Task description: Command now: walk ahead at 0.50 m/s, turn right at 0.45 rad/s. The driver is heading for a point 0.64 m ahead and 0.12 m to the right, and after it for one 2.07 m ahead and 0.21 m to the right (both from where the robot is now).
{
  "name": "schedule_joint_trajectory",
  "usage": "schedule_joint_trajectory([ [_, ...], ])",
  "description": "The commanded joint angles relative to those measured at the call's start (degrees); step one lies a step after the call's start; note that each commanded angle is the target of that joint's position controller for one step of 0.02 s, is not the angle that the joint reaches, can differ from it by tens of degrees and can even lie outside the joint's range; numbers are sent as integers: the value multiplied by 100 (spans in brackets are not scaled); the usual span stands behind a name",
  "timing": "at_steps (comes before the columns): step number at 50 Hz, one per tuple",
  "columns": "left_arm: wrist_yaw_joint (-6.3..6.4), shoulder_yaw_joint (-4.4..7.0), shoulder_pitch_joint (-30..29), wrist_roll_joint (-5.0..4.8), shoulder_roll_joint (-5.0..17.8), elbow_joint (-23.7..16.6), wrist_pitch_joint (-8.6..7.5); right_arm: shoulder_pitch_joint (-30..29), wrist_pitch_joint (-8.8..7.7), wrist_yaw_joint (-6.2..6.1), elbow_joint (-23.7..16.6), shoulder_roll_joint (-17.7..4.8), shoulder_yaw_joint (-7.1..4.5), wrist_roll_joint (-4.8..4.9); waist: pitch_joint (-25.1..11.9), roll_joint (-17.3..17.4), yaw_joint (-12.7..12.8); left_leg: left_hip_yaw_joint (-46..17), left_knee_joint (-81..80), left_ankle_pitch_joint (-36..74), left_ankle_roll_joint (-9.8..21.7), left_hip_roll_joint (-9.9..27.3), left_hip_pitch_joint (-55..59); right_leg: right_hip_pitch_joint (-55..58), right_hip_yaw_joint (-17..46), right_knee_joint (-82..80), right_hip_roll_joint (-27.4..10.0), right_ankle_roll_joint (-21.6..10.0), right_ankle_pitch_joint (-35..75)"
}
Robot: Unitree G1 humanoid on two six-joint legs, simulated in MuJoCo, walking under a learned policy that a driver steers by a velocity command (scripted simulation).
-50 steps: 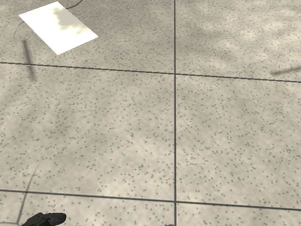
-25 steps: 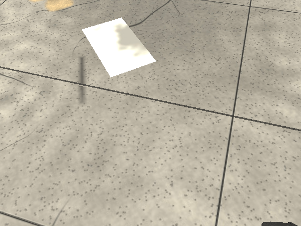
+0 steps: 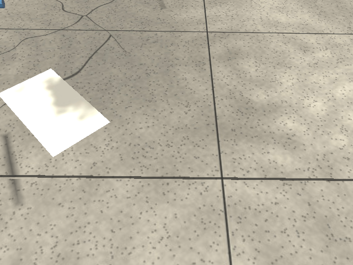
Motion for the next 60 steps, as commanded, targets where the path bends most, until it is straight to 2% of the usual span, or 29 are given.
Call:
schedule_joint_trajectory([
  [1, -111, -34, -645, 8, 97, -582, -72, -119, -25, -69, -274, -923, -197, 49, 451, 446, -88, -321, -487, 1874, 672, 1694, -137, -15, -284, -599, -6, -79, 324],
  [6, -296, 2, -1008, -18, 192, -1033, -56, 11, 219, -116, -160, -1118, -258, 145, 411, 612, -36, -13, 338, 3638, 490, 1956, 780, 61, -818, -1042, 288, -395, -825],
  [8, -306, 147, -396, -17, 446, -994, -19, -112, 304, -181, -222, -1290, -304, 159, -98, 875, 380, 155, 1435, 5564, 352, 1906, 793, 1092, -1159, -1004, 728, -638, -1378],
  [9, -265, 302, 419, -28, 707, -816, -13, -219, 340, -210, -255, -1310, -298, 179, -528, 817, 853, 287, 2519, 5699, 207, 1740, 430, 2252, -1190, -1348, 962, -834, -1135],
  [10, -151, 505, 1375, -15, 1143, -602, 33, -227, 300, -235, -352, -1215, -245, 143, -1057, 421, 1306, 292, 4106, 4358, -36, 1511, -830, 4033, -394, -1588, 618, -1138, -898],
  [11, -81, 609, 1374, -40, 1815, -593, 18, 367, 127, -114, -659, -274, 51, -80, -1527, -1168, 648, -36, 6238, -1369, -409, 366, -3621, 6216, 2711, -1799, -962, -2203, -1196],
  [12, -84, 481, 1632, 7, 1413, -734, -47, -94, -136, -7, -732, -644, 27, 106, -2400, -622, 1014, -1425, 7022, -2132, -361, 85, -4366, 6695, 4371, -2699, -1440, -2579, -1804],
  [13, -93, 387, 1442, 60, 1082, -690, -96, -729, -259, 50, -922, -933, -60, 329, -1585, -324, 1130, -1572, 6931, -1594, -218, 413, -4839, 6207, 3453, -2822, -1216, -2203, -1498],
  [15, -81, 275, 637, 27, 732, -825, -116, -863, -299, -5, -913, -868, -49, 148, -610, 307, 598, -1475, 5879, -847, -192, 837, -4317, 4428, 2148, -2912, -724, -1810, -481],
  [16, -59, 219, 383, 91, 596, -937, -118, -748, -229, -15, -888, -936, -101, 75, -462, 229, 384, -1498, 5602, -684, -242, 956, -3874, 3811, 1814, -3053, -564, -1761, -40],
  [20, 42, 276, 370, 64, 822, -953, -147, -797, 1, -41, -997, -664, -60, -26, -199, 153, 203, -1284, 4527, -138, -598, 897, -3464, 2742, 1203, -3352, -271, -1753, 586],
  [25, 140, 282, 803, 12, 854, -758, -93, -1792, -35, 47, -1195, -425, 75, 32, -96, -158, 674, -1134, 2393, 1860, -664, 528, -2903, 2528, 729, -3239, 97, -1285, -271],
  [30, 125, 262, 1165, 5, 833, -513, -77, -2103, -142, 157, -1361, -722, -14, 95, 19, -304, 767, -1265, 1734, 1447, -328, 485, -2925, 3406, 1328, -2750, -397, -1155, -585],
  [33, 124, 230, 1012, 35, 744, -519, -25, -1266, -194, 132, -1167, -943, -153, 61, -259, -401, 283, -1023, 1384, 1042, 42, 331, -1817, 3582, 1280, -1875, -200, -909, 627],
  [34, 119, 133, 965, 87, 526, -606, -30, -478, -216, 101, -1064, -1182, -234, -11, -956, -120, -80, -1564, 1576, 1254, 378, 920, -546, 3134, 963, -641, 119, -704, 481],
  [35, 133, 27, 1664, 1, 206, -662, -96, 311, -176, 89, -900, -1691, -381, -82, -1861, 1231, -44, -3714, 1426, 451, 1285, 2101, 1620, 1213, 287, 1466, 915, -227, -1106],
  [36, 144, 9, 1694, -7, 343, -655, -150, 552, -128, 161, -729, -1446, -330, 61, -1869, 1989, -97, -5363, 594, -228, 1620, 2535, 1905, 141, 410, 2435, 1141, -62, -3627],
  [37, 135, 116, 1199, -34, 761, -705, -161, 181, -98, 162, -805, -1093, -205, 138, -1056, 1350, -103, -4870, 573, -132, 1410, 2403, 1318, -303, 501, 2899, 816, -40, -3417],
  [39, 151, 123, 488, 137, 750, -861, -167, -544, 6, 157, -969, -779, -70, 67, -288, 572, 112, -3411, 652, 2166, 1197, 1916, -121, -16, 69, 2516, 437, 55, -2830],
  [42, 173, 70, 642, 214, 378, -859, -108, -754, 36, 132, -914, -689, -12, 32, -414, 789, 464, -2492, 636, 4295, 1099, 1418, -887, 887, -85, 1363, 286, 232, -2566],
  [44, 224, 24, 549, 184, 256, -880, -67, -731, 102, 55, -852, -1042, -132, 41, -560, 906, 481, -2256, 647, 4788, 1164, 1347, -1029, 1148, -223, 669, 451, 354, -2310],
  [46, 257, 19, 370, 168, 284, -880, -10, -681, 218, -21, -822, -1229, -214, 127, -719, 891, 431, -2181, 675, 4455, 1097, 1282, -1133, 1433, -219, 132, 580, 398, -1734],
  [52, 230, 76, -438, 106, 387, -1086, 71, -489, 514, -150, -785, -1170, -251, 232, -552, 1012, 212, -2748, 944, 2481, 851, 1177, -1151, 1703, -4, -1041, 817, 399, -1342],
  [55, 177, 154, -136, 107, 478, -1012, -62, -811, 611, -209, -965, -1058, -235, 258, -506, 1046, 518, -3117, 1444, 1638, 538, 889, -1211, 2493, -19, -2435, 765, 184, -581],
  [56, 212, 217, 30, 187, 720, -1013, -92, -716, 610, -217, -1042, -815, -164, 202, -730, 752, 478, -2991, 1957, 880, 277, 652, -1600, 3249, 348, -2551, 96, -78, 122],
  [57, 287, 279, 122, 277, 1061, -1104, -44, -340, 591, -197, -1083, -432, -60, 51, -1020, -524, 263, -2246, 3284, -1511, -56, 12, -2469, 4155, 1371, -2292, -1194, -641, 2159],
  [58, 245, 298, 280, 380, 1052, -1005, 37, -37, 569, -194, -1161, -665, -104, 123, -1178, -1443, 203, -1648, 4355, -2863, -316, -265, -3370, 4283, 2551, -2466, -2004, -1536, 2394],
  [59, 222, 238, 179, 290, 794, -1072, 41, 61, 596, -198, -1022, -1092, -231, 122, -1017, -850, 247, -1741, 5224, -2556, -510, 48, -3510, 4127, 2368, -2541, -1821, -1621, 1911],
  [60, 219, 176, -23, 253, 565, -1084, 46, -98, 671, -206, -966, -1238, -312, 168, -808, -495, 247, -1698, 5601, -2152, -636, 151, -3642, 3934, 1707, -2486, -1441, -1393, 1528],
])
